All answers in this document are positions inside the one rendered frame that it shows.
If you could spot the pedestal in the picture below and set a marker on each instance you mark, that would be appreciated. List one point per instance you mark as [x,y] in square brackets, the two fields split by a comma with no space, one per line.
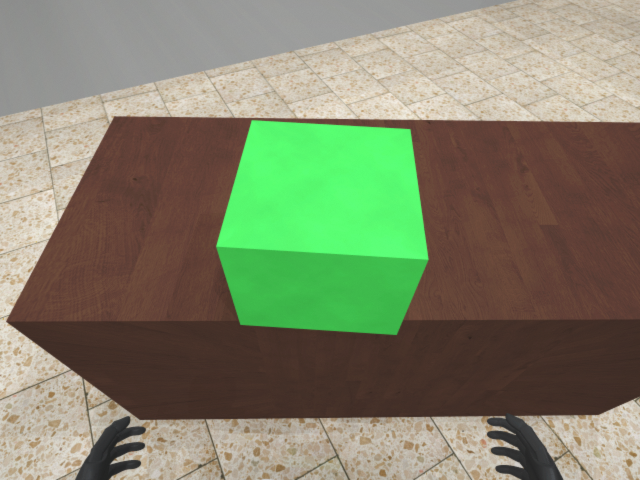
[529,303]

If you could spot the right robot hand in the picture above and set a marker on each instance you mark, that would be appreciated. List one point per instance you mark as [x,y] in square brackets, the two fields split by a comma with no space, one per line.
[533,456]

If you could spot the left robot hand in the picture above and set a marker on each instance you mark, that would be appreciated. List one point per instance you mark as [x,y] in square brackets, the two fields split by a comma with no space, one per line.
[97,465]

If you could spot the carton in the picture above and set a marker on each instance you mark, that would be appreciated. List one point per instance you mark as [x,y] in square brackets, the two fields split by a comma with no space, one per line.
[324,228]

